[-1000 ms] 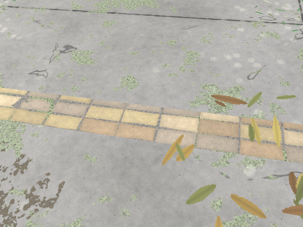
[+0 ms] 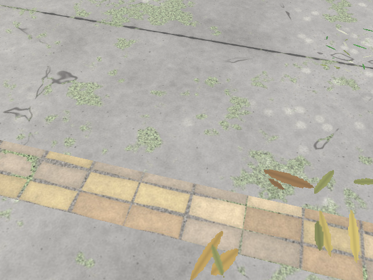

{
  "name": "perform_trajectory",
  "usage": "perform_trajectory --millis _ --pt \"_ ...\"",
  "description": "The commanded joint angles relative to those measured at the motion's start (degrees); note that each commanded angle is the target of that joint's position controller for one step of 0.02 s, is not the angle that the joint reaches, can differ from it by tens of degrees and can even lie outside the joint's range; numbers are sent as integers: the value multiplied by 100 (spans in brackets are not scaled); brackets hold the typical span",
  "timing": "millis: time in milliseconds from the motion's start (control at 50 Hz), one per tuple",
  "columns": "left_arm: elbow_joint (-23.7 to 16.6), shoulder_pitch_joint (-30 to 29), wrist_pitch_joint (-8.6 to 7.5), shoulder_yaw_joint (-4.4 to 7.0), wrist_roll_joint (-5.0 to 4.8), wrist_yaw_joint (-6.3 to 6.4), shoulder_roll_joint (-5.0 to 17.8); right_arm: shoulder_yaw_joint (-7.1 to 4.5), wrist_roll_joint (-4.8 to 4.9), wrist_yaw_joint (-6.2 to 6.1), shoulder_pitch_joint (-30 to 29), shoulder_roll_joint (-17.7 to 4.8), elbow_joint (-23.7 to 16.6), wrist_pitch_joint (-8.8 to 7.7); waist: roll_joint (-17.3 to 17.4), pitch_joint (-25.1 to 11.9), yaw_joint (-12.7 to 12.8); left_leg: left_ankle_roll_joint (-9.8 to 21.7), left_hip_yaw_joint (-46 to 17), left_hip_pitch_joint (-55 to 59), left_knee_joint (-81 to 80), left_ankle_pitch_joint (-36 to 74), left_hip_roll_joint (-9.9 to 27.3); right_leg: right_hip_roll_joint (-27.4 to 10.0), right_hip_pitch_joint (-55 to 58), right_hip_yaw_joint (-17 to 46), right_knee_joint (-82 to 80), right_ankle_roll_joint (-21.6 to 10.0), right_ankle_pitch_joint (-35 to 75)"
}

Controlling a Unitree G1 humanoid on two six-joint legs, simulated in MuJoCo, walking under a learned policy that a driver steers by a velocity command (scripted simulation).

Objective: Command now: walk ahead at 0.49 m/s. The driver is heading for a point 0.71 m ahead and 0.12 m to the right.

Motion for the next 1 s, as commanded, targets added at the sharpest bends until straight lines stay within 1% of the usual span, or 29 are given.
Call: perform_trajectory --millis 20,60,100,180,240,320,360,380,400,420,440,460,480,500,520,540,560,580,600,660,700,760,860,900,920,940,960,980,1000 --pt "-209 352 68 81 113 -74 319 -48 42 -35 497 -375 23 -157 482 -306 42 606 -1879 875 -1861 119 1536 -470 -975 228 -14 47 359" --pt "-265 175 152 78 130 -123 259 -59 83 -36 780 -458 158 -238 439 -229 83 665 -1596 845 -1995 516 1464 -523 -1145 105 -232 149 471" --pt "-433 -330 205 81 138 -146 296 -70 89 -40 999 -542 241 -254 403 -35 18 689 -1422 922 -2190 486 1419 -628 -1607 -3 -568 264 840" --pt "-752 -1274 196 54 88 -157 299 -24 93 -46 1434 -491 369 -224 354 162 -199 617 -1115 1302 -2249 1078 1276 -649 -2142 -196 -1592 423 1549" --pt "-930 -1812 169 -10 55 -155 203 0 80 -65 1729 -491 467 -220 424 186 -363 543 -906 1590 -2147 1676 1224 -486 -2013 -387 -2399 408 1903" --pt "-1151 -2323 126 -31 49 -132 247 12 19 -126 2067 -516 624 -178 490 252 -502 578 -857 2332 -1861 2420 1421 -294 -2022 -505 -3041 227 1746" --pt "-1200 -2288 82 -10 45 -119 306 -5 -10 -166 2013 -582 659 -156 526 233 -395 542 -822 2616 -1570 3105 1542 -180 -1807 -530 -3284 59 1378" --pt "-1153 -2068 55 13 42 -97 347 -15 -17 -181 1893 -628 650 -151 569 130 -248 475 -740 2639 -1263 3858 1546 -40 -1408 -589 -3418 -49 1147" --pt "-1018 -1614 28 62 45 -56 433 -33 -27 -188 1802 -694 647 -143 629 -112 -42 399 -678 2633 -730 4661 1523 154 -799 -651 -3519 -161 932" --pt "-737 -767 -17 131 65 -5 533 -41 -13 -177 1701 -724 640 -118 544 -543 324 303 -544 2494 224 4931 1378 332 165 -729 -3862 -300 1056" --pt "-426 267 -74 236 172 60 784 -9 36 -165 1633 -648 561 -120 391 -1122 712 201 -410 1572 1512 3875 1169 -105 1687 -270 -3945 -517 1148" --pt "-336 1023 -82 420 320 113 1466 114 257 -91 2112 -97 348 -131 -748 -2045 638 -83 -54 -440 3781 925 386 -1897 3614 2229 -4077 -1186 610" --pt "-312 843 5 417 127 40 1369 2 187 -90 2158 -385 433 -134 -766 -2272 535 -50 -714 -1394 4852 -2078 -202 -2378 3705 3966 -4907 -1505 646" --pt "-393 130 29 360 -9 24 1132 -74 99 -100 1619 -570 294 -112 -293 -1235 244 12 -999 -1818 4999 -1576 239 -2104 2841 3036 -5002 -1303 307" --pt "-470 -321 0 255 -23 1 719 -52 75 -69 1275 -482 193 -146 -34 -640 127 18 -960 -1780 4680 -1114 461 -1882 1991 2332 -5244 -1143 518" --pt "-441 -493 -41 186 -5 -1 481 -49 63 -52 1173 -356 194 -123 5 -303 -48 10 -922 -1557 4308 -878 647 -1589 1410 1774 -5448 -917 854" --pt "-353 -517 -77 133 -24 17 319 -42 -35 -26 1227 -282 198 -45 -110 -167 -220 -52 -909 -1258 4011 -756 756 -1343 977 1353 -5579 -739 1164" --pt "-285 -444 -118 105 -13 25 254 -22 -76 16 1338 -168 252 35 -176 -193 -304 -111 -862 -1034 3873 -681 779 -1226 793 1091 -5657 -676 1379" --pt "-202 -265 -172 112 -15 26 298 -21 -90 48 1326 -126 243 85 -165 -217 -327 -159 -786 -1004 3808 -618 771 -1172 753 963 -5695 -701 1723" --pt "-43 80 -239 153 -40 29 514 -25 -92 96 755 -145 29 170 -125 -45 -321 -316 -618 -1532 3326 -129 909 -1067 843 609 -5915 -739 2040" --pt "24 296 -228 131 -46 29 486 -18 -73 107 210 -178 -161 178 -134 84 -204 -410 -509 -1867 2791 281 964 -970 1003 444 -5991 -703 2258" --pt "102 548 -216 99 -47 35 463 45 -20 120 -461 -96 -388 148 -155 152 -40 -467 -326 -1811 1768 787 871 -841 1190 199 -5972 -608 2668" --pt "305 1028 -182 93 11 102 520 87 0 95 -1187 -132 -663 106 -220 225 189 -296 -168 -1791 822 844 660 -1074 2054 149 -5766 -630 3227" --pt "354 948 -147 81 49 149 495 86 -16 63 -1057 -119 -649 39 -203 234 68 -154 -129 -1486 516 571 499 -1107 2271 9 -5299 -533 4437" --pt "357 861 -140 83 60 171 522 68 -26 28 -770 -150 -553 -8 -265 92 -51 -72 -84 -1058 419 407 336 -1085 2299 -43 -4911 -440 5273" --pt "358 780 -139 92 53 189 564 23 -40 -16 -211 -237 -348 -68 -318 -175 -251 21 -70 -465 240 398 149 -1018 2338 -45 -4344 -333 5874" --pt "354 662 -122 91 -3 190 586 -29 -84 -64 608 -325 -52 -153 -178 -562 -611 129 -26 485 -305 1048 70 -803 2169 -189 -3403 -179 5734" --pt "253 707 -143 48 -96 195 489 -115 -205 -121 1370 -660 156 -230 64 -1154 -804 292 -595 1944 -87 2746 812 -561 1221 -283 -2219 -28 4173" --pt "226 1516 -116 -78 -364 194 -104 -244 -285 -125 1829 -1211 193 -207 1309 -2214 -600 1301 -2645 3855 340 5649 2783 339 -484 -610 49 222 -354"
